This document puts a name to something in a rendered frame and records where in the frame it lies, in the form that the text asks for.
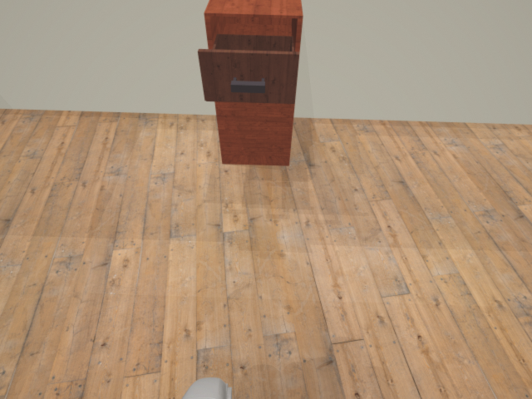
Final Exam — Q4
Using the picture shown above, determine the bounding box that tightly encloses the robot left thigh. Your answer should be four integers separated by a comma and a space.
182, 377, 232, 399

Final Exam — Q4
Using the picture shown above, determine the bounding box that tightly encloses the cabinet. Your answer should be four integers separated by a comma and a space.
204, 0, 303, 166

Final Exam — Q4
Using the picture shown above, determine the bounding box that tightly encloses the handle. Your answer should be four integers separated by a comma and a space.
231, 77, 265, 93

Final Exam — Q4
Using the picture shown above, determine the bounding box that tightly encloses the drawer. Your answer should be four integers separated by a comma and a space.
198, 34, 299, 104

